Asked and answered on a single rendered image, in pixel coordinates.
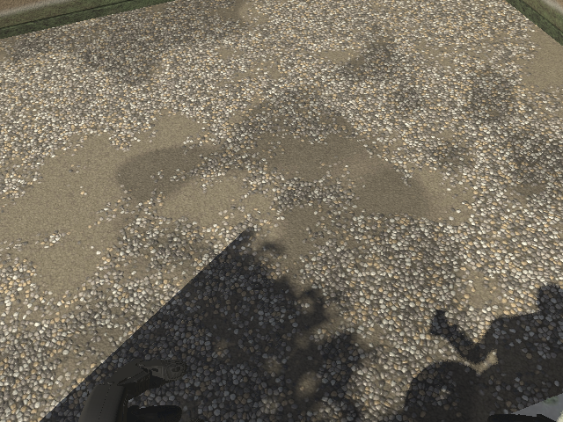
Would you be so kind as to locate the robot left hand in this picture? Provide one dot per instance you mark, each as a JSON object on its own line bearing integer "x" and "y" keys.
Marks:
{"x": 108, "y": 402}

